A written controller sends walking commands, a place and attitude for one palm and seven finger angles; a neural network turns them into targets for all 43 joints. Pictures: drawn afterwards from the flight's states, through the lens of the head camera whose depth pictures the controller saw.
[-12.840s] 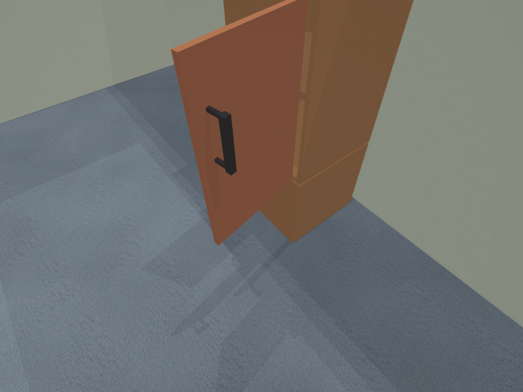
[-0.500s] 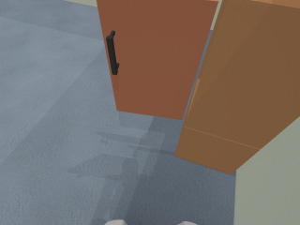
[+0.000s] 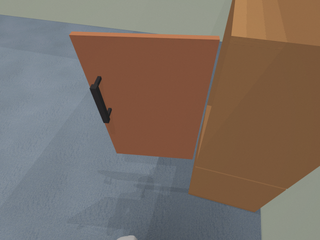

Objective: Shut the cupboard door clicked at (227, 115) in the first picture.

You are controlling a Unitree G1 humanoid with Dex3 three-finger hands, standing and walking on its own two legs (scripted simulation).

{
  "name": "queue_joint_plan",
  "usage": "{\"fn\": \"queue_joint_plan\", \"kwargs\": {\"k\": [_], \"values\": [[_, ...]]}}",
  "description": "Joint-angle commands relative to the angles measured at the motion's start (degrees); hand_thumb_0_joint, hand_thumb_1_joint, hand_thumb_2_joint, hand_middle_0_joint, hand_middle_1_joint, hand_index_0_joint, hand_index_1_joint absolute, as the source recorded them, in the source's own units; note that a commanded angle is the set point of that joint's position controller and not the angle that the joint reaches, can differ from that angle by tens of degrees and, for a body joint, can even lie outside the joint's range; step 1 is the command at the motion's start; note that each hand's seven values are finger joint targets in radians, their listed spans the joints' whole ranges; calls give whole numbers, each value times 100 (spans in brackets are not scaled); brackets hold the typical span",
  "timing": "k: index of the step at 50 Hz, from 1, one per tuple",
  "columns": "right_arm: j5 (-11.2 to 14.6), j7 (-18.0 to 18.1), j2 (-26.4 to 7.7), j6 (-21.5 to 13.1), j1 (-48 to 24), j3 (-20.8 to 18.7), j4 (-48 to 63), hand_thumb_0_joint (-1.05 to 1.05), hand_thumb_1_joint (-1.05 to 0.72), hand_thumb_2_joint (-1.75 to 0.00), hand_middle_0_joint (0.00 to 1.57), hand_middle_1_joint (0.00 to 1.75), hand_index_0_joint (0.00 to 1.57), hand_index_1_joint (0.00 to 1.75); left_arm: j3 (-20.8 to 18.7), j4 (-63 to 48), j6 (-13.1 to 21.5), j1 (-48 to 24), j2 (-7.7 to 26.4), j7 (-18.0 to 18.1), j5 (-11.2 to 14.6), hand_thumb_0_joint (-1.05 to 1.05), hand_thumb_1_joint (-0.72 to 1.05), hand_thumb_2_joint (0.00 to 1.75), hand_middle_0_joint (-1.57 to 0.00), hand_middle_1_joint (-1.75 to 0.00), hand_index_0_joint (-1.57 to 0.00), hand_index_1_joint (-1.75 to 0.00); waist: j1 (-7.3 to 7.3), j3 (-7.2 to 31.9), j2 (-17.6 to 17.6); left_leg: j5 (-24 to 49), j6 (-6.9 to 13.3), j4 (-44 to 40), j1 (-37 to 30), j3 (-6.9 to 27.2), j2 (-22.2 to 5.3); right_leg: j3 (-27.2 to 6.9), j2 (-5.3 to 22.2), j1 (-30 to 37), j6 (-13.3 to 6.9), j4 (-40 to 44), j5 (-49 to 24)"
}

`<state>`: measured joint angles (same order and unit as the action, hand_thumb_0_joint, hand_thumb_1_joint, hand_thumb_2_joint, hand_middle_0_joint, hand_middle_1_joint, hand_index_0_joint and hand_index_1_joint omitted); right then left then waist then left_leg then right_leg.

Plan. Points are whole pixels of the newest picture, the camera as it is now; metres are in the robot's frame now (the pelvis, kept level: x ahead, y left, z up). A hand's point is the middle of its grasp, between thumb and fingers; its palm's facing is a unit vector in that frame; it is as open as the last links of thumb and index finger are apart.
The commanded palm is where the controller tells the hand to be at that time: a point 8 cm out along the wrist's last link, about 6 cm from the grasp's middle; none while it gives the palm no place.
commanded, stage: come to a stop and stand still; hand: left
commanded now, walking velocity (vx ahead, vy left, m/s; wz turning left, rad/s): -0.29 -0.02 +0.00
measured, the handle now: (102, 101) +0.50 +0.21 +0.04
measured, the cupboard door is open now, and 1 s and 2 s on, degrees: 100 100 100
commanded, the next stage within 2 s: look again from close up in 1.68 s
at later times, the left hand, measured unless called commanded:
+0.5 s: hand out of the picture +0.06 +0.18 -0.18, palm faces -0.01 -0.96 -0.28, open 7.4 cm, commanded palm none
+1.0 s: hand out of the picture +0.01 +0.14 -0.18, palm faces -0.03 -0.98 -0.21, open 7.4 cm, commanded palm none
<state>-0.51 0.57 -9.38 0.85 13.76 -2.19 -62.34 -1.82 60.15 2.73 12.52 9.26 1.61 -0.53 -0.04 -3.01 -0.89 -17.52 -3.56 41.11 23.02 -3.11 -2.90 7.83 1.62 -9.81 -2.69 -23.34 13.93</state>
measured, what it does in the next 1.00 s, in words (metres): steps on the spot: left foot, then right foot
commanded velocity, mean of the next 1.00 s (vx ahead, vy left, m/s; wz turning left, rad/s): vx -0.05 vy -0.03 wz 0.00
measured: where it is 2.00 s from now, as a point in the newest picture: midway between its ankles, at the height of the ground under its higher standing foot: outside the picture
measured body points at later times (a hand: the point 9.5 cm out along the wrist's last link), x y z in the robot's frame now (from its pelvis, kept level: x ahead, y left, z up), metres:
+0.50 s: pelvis +0.00 -0.01 -0.03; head +0.02 -0.03 +0.42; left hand +0.06 +0.23 -0.16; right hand +0.07 -0.26 -0.18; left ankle +0.04 +0.11 -0.73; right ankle -0.03 -0.12 -0.75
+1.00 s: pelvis +0.00 -0.03 -0.01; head +0.01 -0.03 +0.44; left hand +0.01 +0.20 -0.16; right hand -0.01 -0.26 -0.17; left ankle +0.03 +0.08 -0.75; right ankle -0.03 -0.12 -0.75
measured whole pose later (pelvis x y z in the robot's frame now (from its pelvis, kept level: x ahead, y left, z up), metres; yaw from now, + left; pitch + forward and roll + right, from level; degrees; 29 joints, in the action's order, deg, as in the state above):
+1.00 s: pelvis +0.00 -0.03 -0.01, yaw -1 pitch +0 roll +0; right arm -0.6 0.6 -9.2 0.0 18.1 0.5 -62.3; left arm 1.4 60.5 0.6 18.5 10.1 1.9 -0.4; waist -0.6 -0.8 0.3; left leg -11.7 0.4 26.6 14.5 -4.3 -1.3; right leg 1.9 -1.6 -9.5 -2.3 -26.8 17.0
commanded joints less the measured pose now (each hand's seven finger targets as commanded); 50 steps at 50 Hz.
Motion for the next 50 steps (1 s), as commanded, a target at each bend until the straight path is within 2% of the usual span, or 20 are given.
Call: {"fn": "queue_joint_plan", "kwargs": {"k": [1,3,4,6,7,9,12,18,19,20,21,22,25,27,28,29,31,34,37,50], "values": [[19,45,-259,18,324,-27,156,0,-90,-90,20,30,20,30,-194,-89,-95,251,897,76,-11,0,90,90,-20,-30,-20,-30,-26,461,1032,665,40,-1079,-666,-135,160,-601,1219,348,-388,-210,-4049],[-5,73,-545,7,364,-104,168,0,-90,-90,20,30,20,30,-192,-118,-211,385,817,84,2,0,90,90,-20,-30,-20,-30,3,459,354,2896,274,-1399,-1419,179,-335,-447,925,-293,-54,-713,-2714],[-28,98,-853,-3,482,-146,237,0,-90,-90,20,30,20,30,-167,-196,-274,553,649,115,20,0,90,90,-20,-30,-20,-30,-20,573,-417,4626,678,-1366,-1680,830,-1077,-270,559,-611,185,-1021,-1323],[-42,191,-1144,9,572,-207,281,0,-90,-90,20,30,20,30,-125,-331,-397,532,505,130,41,0,90,90,-20,-30,-20,-30,-98,562,-1285,5810,1447,-1805,-1492,1545,-1848,-285,-47,-918,351,-2467,2074],[-72,265,-1178,15,577,-209,322,0,-90,-90,20,30,20,30,-155,-371,-461,367,556,118,47,0,90,90,-20,-30,-20,-30,-197,592,-1300,5766,1659,-1844,-1358,1681,-1980,-656,-91,-1084,320,-3344,2434],[-108,298,-1136,20,280,-231,483,0,-90,-90,20,30,20,30,-216,-411,-475,269,562,90,41,0,90,90,-20,-30,-20,-30,-155,684,-984,5417,1763,-1679,-1414,1539,-1909,-943,-58,-1420,304,-3953,2302],[-110,303,-1152,30,-68,-259,642,0,-90,-90,20,30,20,30,-262,-474,-543,270,499,34,33,0,90,90,-20,-30,-20,-30,-58,818,-726,4044,1529,-1768,-1397,1168,-1619,-889,-85,-1410,365,-3797,1813],[-94,194,-1117,45,-236,-294,696,0,-90,-90,20,30,20,30,-213,-517,-465,585,415,-32,-25,0,90,90,-20,-30,-20,-30,55,704,-774,1994,1141,-1764,-802,976,-1268,-432,-108,-153,264,-1070,748],[78,191,-1248,-76,-694,-383,995,0,-90,-90,20,30,20,30,-62,-438,-332,1138,509,135,-36,0,90,90,-20,-30,-20,-30,452,1006,296,2432,578,-446,-1484,288,-911,-1160,223,-666,314,646,-311],[35,12,-639,-31,-267,-254,1301,0,-90,-90,20,30,20,30,-136,-875,-263,451,1043,151,-156,0,90,90,-20,-30,-20,-30,-57,540,1538,-204,343,209,113,-152,-9,-2143,1059,-381,-28,506,-1067],[-51,-64,-515,16,-348,-205,1398,0,-90,-90,20,30,20,30,-126,-998,-202,390,1195,143,-169,0,90,90,-20,-30,-20,-30,23,667,628,-890,299,876,166,-59,131,-2354,1366,-458,-534,269,-1388],[-37,-100,-438,36,-150,-217,1386,0,-90,-90,20,30,20,30,-154,-1139,-160,270,1236,150,-168,0,90,90,-20,-30,-20,-30,-158,886,406,-686,300,1278,316,-11,241,-2033,1155,-126,-707,67,-1857],[-8,-49,-396,17,-207,-122,1552,0,-90,-90,20,30,20,30,-148,-1200,-108,39,940,224,-148,0,90,90,-20,-30,-20,-30,-190,417,1411,-637,418,752,182,119,51,-1528,1096,-324,-747,-388,-2845],[-12,-27,-356,3,182,-80,1373,0,-90,-90,20,30,20,30,-98,-1224,-187,41,936,191,-106,0,90,90,-20,-30,-20,-30,-279,249,1056,41,410,-560,-939,-46,182,-1396,836,-1086,-452,-459,-1329],[-39,-38,-411,-48,362,-62,1236,0,-90,-90,20,30,20,30,-80,-1203,-218,60,843,171,-80,0,90,90,-20,-30,-20,-30,-307,23,63,510,449,-1110,-1335,49,82,-1251,621,-1418,-288,-601,-353],[-86,-36,-605,-78,337,-41,1228,0,-90,-90,20,30,20,30,-51,-1193,-271,226,707,159,-40,0,90,90,-20,-30,-20,-30,-170,-245,-675,591,698,-1555,-1024,778,-429,-1086,173,-1576,-46,-736,662],[-117,-11,-796,-83,134,-31,1228,0,-90,-90,20,30,20,30,-29,-1071,-317,393,670,133,-49,0,90,90,-20,-30,-20,-30,-12,-441,-887,-697,1031,-2410,28,1620,-814,-692,-141,-884,116,-920,1192],[-78,8,-713,-124,-66,30,1172,0,-90,-90,20,30,20,30,28,-848,-227,691,669,71,-53,0,90,90,-20,-30,-20,-30,163,-164,-66,-817,832,-2234,64,1055,-441,-1046,91,-314,14,-292,642],[-76,-1,-537,-112,238,59,968,0,-90,-90,20,30,20,30,54,-793,-163,558,767,56,-46,0,90,90,-20,-30,-20,-30,-53,-33,472,-156,584,-1678,-740,389,-93,-1568,438,-901,-126,430,1269],[6,65,-494,-263,464,218,148,0,-90,-90,20,30,20,30,183,-94,-53,845,711,66,-3,0,90,90,-20,-30,-20,-30,2,66,133,932,539,-1881,-1106,369,-263,-1357,433,-266,-16,401,-483]]}}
